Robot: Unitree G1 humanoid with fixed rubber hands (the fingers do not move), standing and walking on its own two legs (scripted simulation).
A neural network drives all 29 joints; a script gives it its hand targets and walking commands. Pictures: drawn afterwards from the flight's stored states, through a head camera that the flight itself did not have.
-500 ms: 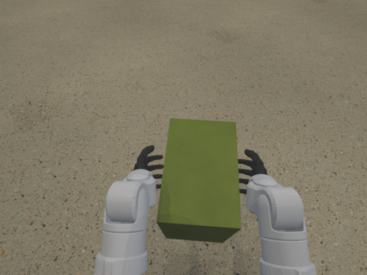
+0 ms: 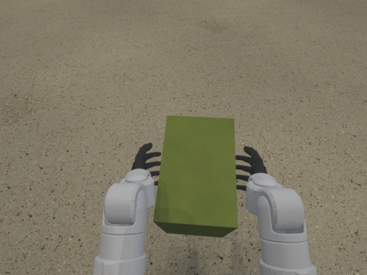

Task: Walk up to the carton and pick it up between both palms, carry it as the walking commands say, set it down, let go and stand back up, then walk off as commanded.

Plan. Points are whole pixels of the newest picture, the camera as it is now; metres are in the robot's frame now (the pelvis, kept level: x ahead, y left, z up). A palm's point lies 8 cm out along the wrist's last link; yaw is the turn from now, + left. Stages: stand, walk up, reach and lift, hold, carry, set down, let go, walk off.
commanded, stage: carry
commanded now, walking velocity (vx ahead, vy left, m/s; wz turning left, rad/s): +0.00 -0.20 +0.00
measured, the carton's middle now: (196, 181) +0.34 -0.01 +0.01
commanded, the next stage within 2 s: none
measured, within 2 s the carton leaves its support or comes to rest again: neither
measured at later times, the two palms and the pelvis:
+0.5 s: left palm (125, 194) +0.27 +0.13 +0.10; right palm (248, 188) +0.27 -0.10 +0.10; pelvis -0.03 +0.00 +0.00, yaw -1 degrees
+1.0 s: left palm (148, 213) +0.23 +0.08 +0.09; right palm (279, 216) +0.23 -0.15 +0.09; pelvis -0.06 -0.03 +0.00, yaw -1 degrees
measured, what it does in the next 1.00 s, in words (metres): steps on the spot: left foot, then right foot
